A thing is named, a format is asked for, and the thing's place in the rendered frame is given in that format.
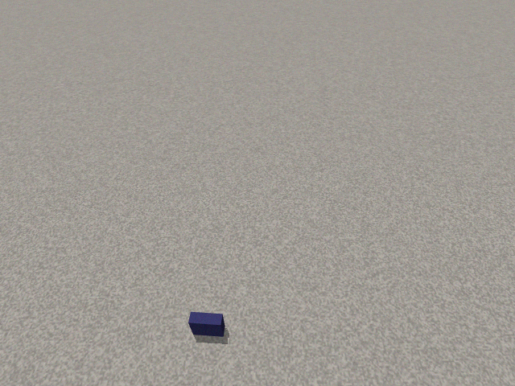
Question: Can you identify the carton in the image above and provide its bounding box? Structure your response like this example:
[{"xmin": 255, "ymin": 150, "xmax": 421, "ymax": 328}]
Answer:
[{"xmin": 188, "ymin": 312, "xmax": 225, "ymax": 337}]

